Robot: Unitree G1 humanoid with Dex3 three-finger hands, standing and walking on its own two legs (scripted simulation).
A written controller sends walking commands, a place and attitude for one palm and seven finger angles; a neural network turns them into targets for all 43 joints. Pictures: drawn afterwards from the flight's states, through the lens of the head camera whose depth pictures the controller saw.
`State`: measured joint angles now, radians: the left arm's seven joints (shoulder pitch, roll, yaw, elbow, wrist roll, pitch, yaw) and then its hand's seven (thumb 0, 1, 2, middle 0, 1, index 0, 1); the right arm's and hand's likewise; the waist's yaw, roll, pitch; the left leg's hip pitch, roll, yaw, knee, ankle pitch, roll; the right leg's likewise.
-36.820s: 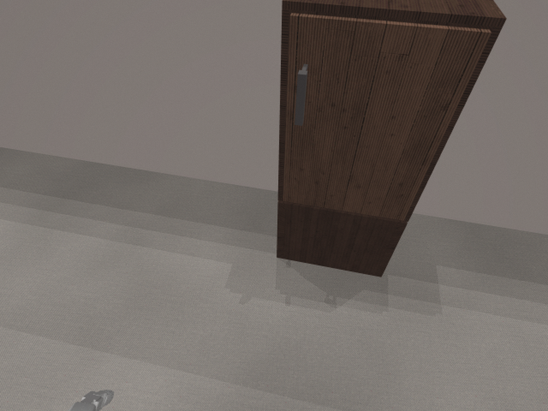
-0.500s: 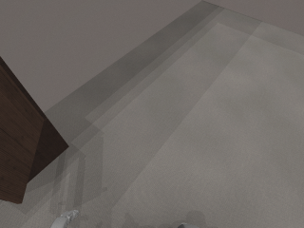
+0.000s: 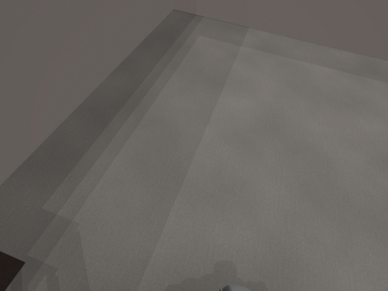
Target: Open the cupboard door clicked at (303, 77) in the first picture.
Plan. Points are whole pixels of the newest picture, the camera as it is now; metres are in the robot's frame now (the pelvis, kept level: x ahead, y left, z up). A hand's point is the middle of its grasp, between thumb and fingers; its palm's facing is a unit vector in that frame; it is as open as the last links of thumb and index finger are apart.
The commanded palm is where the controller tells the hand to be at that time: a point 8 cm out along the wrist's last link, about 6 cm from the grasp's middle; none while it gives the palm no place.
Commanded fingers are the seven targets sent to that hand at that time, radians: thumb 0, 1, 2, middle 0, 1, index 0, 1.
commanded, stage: walk to a spot facing it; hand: left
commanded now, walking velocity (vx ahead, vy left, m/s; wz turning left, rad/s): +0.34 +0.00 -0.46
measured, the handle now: out of the picture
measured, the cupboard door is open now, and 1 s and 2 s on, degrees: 44 44 44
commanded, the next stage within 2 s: turn to face it in 1.00 s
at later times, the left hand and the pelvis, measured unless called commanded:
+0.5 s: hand (157, 213) +0.32 +0.12 -0.16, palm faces -0.20 -0.96 -0.21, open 7.2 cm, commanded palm none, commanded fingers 0.00 0.90 0.90 -0.20 -0.30 -0.20 -0.30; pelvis +0.22 -0.06 +0.01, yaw -12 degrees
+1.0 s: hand (188, 139) +0.59 +0.05 -0.15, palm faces -0.35 -0.92 -0.19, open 7.4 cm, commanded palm none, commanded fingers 0.00 0.90 0.90 -0.20 -0.30 -0.20 -0.30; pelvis +0.45 -0.10 +0.00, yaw -21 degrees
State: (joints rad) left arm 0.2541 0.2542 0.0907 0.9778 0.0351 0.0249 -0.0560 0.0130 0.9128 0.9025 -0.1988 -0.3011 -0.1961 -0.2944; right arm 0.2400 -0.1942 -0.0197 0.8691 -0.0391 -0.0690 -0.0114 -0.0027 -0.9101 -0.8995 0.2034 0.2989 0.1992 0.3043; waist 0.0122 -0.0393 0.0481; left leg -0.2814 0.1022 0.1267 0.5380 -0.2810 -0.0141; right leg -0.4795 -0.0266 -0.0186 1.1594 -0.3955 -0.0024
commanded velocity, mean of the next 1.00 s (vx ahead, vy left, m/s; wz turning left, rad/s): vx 0.35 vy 0.00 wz -0.32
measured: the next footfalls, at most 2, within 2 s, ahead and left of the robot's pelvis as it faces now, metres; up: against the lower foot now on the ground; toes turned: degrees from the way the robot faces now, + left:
right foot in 0.26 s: +0.21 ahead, -0.15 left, +0.00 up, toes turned -13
left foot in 0.66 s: +0.48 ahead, +0.04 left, +0.00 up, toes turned -8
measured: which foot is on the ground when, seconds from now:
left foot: down 0.00-0.24, up 0.26-0.64, down 0.66-1.00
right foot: up 0.00-0.24, down 0.26-0.66, up 0.68-1.00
